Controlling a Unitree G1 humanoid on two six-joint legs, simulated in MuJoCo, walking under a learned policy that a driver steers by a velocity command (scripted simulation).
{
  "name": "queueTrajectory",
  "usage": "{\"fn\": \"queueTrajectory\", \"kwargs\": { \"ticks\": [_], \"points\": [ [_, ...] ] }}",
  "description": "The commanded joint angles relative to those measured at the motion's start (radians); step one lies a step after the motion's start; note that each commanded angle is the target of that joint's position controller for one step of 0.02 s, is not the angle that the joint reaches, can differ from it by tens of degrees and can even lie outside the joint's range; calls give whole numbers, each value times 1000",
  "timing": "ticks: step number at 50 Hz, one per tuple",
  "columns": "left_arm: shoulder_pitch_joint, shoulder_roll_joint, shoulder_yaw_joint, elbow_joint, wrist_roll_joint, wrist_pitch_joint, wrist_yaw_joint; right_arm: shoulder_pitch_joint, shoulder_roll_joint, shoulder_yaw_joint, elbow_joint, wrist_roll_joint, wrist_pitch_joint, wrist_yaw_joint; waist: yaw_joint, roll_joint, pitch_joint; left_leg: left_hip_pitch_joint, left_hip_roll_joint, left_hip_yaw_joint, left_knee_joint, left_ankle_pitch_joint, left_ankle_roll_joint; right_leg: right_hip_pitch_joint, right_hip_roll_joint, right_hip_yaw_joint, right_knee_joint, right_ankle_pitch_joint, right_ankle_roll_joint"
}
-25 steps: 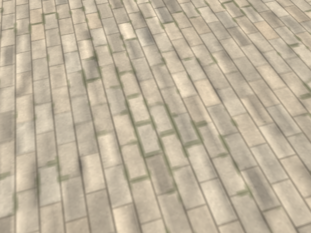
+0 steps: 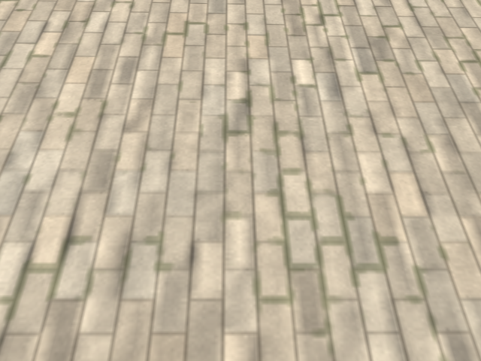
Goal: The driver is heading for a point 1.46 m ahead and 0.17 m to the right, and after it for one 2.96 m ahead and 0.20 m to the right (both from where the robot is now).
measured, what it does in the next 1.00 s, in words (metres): walks ahead: right foot, then left foot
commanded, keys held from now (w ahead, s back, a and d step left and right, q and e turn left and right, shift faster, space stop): w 0.80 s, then w+e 0.20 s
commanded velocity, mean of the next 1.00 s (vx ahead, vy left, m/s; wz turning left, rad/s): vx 0.45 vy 0.00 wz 0.08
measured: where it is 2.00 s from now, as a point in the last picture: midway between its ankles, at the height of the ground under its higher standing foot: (255, 203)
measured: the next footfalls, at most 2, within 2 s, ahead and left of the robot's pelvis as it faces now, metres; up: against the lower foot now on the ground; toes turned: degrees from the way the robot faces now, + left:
right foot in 0.12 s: +0.10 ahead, -0.12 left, +0.00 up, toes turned +5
left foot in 0.58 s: +0.40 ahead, +0.09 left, +0.00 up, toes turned +6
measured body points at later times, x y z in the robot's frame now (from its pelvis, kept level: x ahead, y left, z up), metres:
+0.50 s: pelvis +0.19 -0.02 -0.01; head +0.23 -0.03 +0.44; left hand +0.11 +0.23 -0.13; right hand +0.41 -0.23 -0.12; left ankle +0.33 +0.11 -0.71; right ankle +0.06 -0.13 -0.75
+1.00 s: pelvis +0.47 +0.04 -0.01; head +0.49 +0.04 +0.44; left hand +0.62 +0.28 -0.13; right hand +0.44 -0.22 -0.14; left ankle +0.36 +0.09 -0.75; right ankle +0.64 -0.09 -0.70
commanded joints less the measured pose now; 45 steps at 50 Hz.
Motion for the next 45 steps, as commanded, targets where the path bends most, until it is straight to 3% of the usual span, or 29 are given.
{"fn": "queueTrajectory", "kwargs": {
  "ticks": [1,3,5,6,7,8,9,10,11,13,16,19,21,23,26,28,29,30,31,32,33,34,36,40,45],
  "points": [
    [-96,69,8,-92,-6,-40,-1,15,-178,-47,-45,-5,-26,-2,-25,136,21,23,259,-334,-154,-322,164,-63,10,-11,-90,-13,-21],
    [-59,59,2,-83,-15,-53,3,-1,-168,-42,-42,-5,-33,0,2,129,26,-70,247,-331,-140,-317,145,80,22,-24,-181,3,-44],
    [73,42,-1,-37,-13,-70,18,-41,-147,-35,-42,3,-37,-7,90,71,30,-247,184,-285,-55,-341,92,368,34,-42,-366,111,-69],
    [157,83,7,-17,-4,-83,30,-50,-97,-20,-50,6,-47,-11,129,-17,9,-366,121,-215,84,-370,48,518,-57,71,-428,7,-81],
    [242,182,21,-15,10,-92,40,-50,-7,5,-76,16,-59,-11,149,-212,-50,-455,-5,-22,401,-373,-7,593,-311,434,-600,-339,-138],
    [251,257,47,15,8,-86,35,-67,-87,-11,-87,-2,-63,-15,123,-181,43,-578,-28,19,545,-353,-9,476,-400,699,-686,-530,-219],
    [201,195,37,12,-5,-86,27,-64,-115,-18,-73,-13,-65,-11,78,-89,120,-596,37,-11,629,-263,-5,414,-378,646,-674,-519,-236],
    [149,135,22,4,-15,-93,19,-53,-115,-18,-48,-13,-67,4,50,-59,137,-577,65,0,637,-182,-13,384,-312,525,-662,-409,-213],
    [117,106,14,-1,-15,-99,14,-34,-109,-17,-30,-11,-67,16,31,-78,113,-544,82,23,627,-125,-26,381,-255,415,-665,-284,-186],
    [139,76,4,20,-16,-115,13,-47,-93,-10,-16,-26,-64,30,36,-104,74,-519,104,80,655,-34,-48,389,-193,279,-665,-42,-181],
    [215,62,3,65,-29,-130,3,-134,-69,3,-39,-28,-60,35,54,-90,68,-577,148,152,639,31,-75,429,-181,191,-662,225,-207],
    [275,46,-2,105,-30,-130,2,-266,-37,22,-78,-25,-58,38,86,-88,76,-585,166,219,505,69,-96,448,-159,118,-650,443,-214],
    [297,53,-2,125,-27,-129,4,-336,-14,37,-98,-18,-60,43,103,-96,78,-520,159,252,378,103,-95,434,-149,78,-640,531,-208],
    [314,71,0,143,-23,-128,7,-379,-14,43,-109,-12,-62,44,107,-101,82,-446,144,273,275,112,-78,430,-167,68,-634,587,-205],
    [303,90,1,163,-23,-124,14,-340,-40,37,-96,-11,-64,28,65,-102,66,-306,110,281,188,84,-26,461,-207,52,-556,823,-188],
    [288,103,2,174,-24,-117,18,-147,-78,18,-29,-14,-73,8,-28,-87,-44,-64,55,290,115,65,21,470,-191,15,-321,1060,-159],
    [282,97,-3,171,-29,-115,18,6,-112,4,19,-26,-84,-5,-94,-65,-131,165,95,249,91,83,51,357,-159,-13,-125,951,-143],
    [300,29,-23,128,-41,-116,12,149,-197,-19,37,-50,-87,-21,-127,75,-270,436,360,-59,64,-128,113,114,-91,-56,194,556,-120],
    [385,-21,-27,122,-47,-110,12,155,-242,-32,46,-38,-78,-19,-69,251,-354,538,572,-500,-54,-127,213,-130,70,-39,476,-171,-104],
    [280,85,0,123,-22,-103,20,88,-176,-22,50,1,-74,-15,-64,95,-216,422,504,-437,-82,-141,184,-204,12,45,512,-94,-123],
    [225,63,-3,104,-25,-110,12,2,-124,-9,45,7,-78,-13,-24,83,-86,275,462,-280,-114,-58,164,-205,-27,37,469,-3,-127],
    [202,41,-9,106,-24,-112,6,-41,-83,1,45,2,-86,-10,2,65,-33,178,409,-180,-146,44,140,-172,-58,25,414,43,-124],
    [231,20,-13,126,-3,-89,-6,-54,-47,13,65,6,-100,-13,51,89,-3,66,341,-56,-188,156,108,-94,-86,10,350,67,-102],
    [145,-1,-14,105,6,-64,-25,11,-66,7,114,19,-123,-13,60,75,35,41,312,29,-262,231,122,-158,-106,-30,276,147,-68],
    [-42,-15,-23,49,-13,-67,-29,79,-56,12,157,10,-126,-16,18,57,81,89,285,171,-285,348,73,-247,-79,-26,86,329,-59]
  ]
}}
Velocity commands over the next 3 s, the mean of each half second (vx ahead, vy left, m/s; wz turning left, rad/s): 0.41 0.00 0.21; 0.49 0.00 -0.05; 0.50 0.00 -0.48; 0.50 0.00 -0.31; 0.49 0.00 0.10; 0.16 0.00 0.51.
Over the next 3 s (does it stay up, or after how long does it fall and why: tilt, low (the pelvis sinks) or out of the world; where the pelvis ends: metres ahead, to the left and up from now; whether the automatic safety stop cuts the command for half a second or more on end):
stays up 1.37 -0.20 -0.01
